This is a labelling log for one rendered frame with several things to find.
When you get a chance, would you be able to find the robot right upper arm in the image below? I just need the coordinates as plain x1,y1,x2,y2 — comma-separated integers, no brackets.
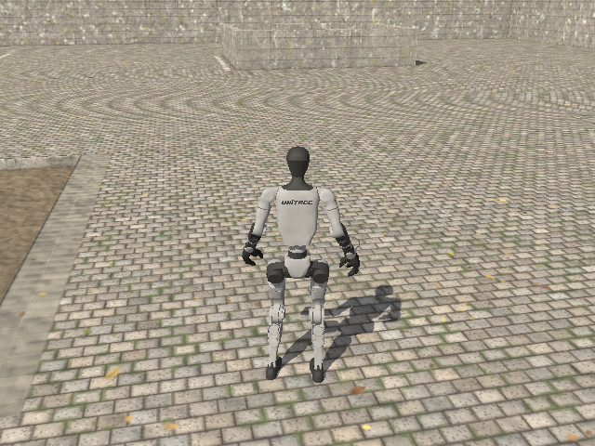
317,187,345,238

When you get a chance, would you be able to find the robot left upper arm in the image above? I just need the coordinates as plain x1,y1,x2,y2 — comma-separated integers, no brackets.
252,187,279,236

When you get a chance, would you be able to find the robot right shin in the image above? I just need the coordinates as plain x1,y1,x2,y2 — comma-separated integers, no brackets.
311,308,324,370

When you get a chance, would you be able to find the left robot forearm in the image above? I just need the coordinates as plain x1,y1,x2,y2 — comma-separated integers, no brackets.
245,222,261,253

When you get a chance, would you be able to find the robot right hand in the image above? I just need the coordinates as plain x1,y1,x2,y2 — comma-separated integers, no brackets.
339,253,360,277

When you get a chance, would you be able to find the robot left hand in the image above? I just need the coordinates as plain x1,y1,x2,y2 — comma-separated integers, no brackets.
242,248,263,266

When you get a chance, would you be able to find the right robot thigh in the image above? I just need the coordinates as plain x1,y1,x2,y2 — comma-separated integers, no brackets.
309,259,329,324

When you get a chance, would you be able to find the right robot forearm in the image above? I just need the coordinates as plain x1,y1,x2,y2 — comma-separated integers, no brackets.
336,223,356,259

